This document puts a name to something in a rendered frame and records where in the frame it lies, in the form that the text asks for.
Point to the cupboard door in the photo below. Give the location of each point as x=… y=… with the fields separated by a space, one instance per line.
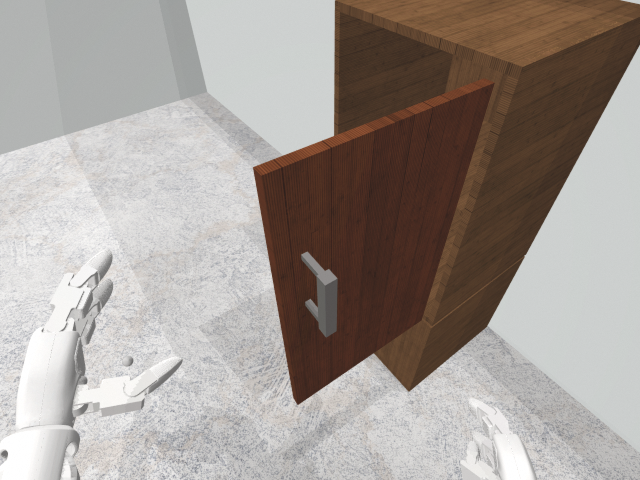
x=374 y=205

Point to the handle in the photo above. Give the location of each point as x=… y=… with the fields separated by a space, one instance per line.
x=327 y=284

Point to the robot left forearm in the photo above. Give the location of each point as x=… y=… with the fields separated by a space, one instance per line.
x=40 y=453

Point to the right robot hand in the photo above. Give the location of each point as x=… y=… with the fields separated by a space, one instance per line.
x=506 y=455

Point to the left robot hand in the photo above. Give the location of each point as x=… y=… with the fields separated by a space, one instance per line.
x=48 y=392

